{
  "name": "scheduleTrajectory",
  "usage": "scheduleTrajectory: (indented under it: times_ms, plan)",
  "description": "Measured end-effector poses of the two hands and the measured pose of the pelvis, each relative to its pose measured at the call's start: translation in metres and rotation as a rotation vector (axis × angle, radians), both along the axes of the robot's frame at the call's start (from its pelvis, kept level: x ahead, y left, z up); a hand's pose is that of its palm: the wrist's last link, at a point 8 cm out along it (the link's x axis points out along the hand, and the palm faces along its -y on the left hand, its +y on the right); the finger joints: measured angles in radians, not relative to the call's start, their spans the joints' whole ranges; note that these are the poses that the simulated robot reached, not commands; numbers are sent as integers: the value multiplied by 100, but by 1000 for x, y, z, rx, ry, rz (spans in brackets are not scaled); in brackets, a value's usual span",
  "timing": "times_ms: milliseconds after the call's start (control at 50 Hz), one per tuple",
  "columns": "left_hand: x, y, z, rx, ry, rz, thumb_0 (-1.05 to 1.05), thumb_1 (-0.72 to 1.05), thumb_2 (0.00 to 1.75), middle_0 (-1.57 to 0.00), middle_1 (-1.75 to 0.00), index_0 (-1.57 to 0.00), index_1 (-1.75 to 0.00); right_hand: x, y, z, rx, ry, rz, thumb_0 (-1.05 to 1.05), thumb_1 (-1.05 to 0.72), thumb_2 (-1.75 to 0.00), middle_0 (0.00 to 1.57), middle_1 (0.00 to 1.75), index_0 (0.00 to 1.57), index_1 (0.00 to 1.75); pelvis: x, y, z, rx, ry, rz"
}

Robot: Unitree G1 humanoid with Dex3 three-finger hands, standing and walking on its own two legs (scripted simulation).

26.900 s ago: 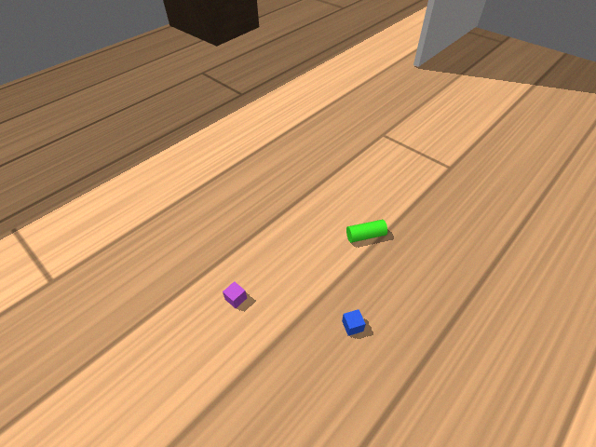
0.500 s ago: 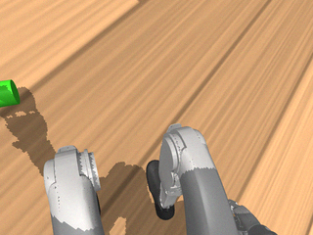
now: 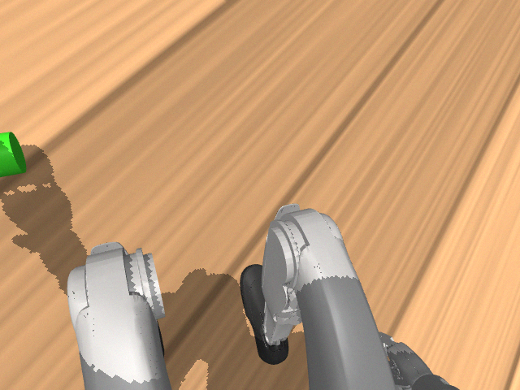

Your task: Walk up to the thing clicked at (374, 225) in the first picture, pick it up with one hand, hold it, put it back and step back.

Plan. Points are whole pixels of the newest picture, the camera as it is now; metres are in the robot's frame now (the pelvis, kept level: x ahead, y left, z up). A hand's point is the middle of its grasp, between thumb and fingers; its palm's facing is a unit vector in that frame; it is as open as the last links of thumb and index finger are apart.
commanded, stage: approach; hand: left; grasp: from above
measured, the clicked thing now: out of the picture +0.48 +0.39 -0.28
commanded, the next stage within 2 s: close in in 0.58 s
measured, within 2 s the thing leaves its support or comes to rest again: neither
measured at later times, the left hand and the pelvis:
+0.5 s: hand out of the picture +0.46 +0.38 -0.16, palm faces -0.48 -0.09 -0.87, open 14.3 cm; pelvis +0.00 +0.00 +0.01, yaw +0 degrees
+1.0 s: hand out of the picture +0.46 +0.37 -0.18, palm faces -0.45 -0.12 -0.89, open 14.1 cm; pelvis +0.00 +0.00 +0.00, yaw -1 degrees
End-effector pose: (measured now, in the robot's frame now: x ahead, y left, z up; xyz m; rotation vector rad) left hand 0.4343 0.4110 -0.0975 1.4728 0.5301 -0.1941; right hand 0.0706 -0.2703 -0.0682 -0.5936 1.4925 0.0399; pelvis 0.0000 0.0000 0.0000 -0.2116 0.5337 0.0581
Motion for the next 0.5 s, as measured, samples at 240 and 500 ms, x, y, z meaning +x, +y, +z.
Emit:
scheduleTrajectory:
  times_ms: [240, 500]
  plan:
    - [35, -29, -1, -7, -48, -52, 0, -54, 103, -12, -95, -10, -98, -7, 3, 8, -13, -20, -15, 0, -90, -89, 20, 30, 21, 30, 0, 1, 0, -5, 8, -2]
    - [33, -31, -7, 31, 50, 17, 0, -56, 105, -9, -98, -7, -100, -35, 5, 11, 23, 28, -84, 0, -89, -89, 20, 30, 21, 30, 0, 1, 7, 0, 28, -4]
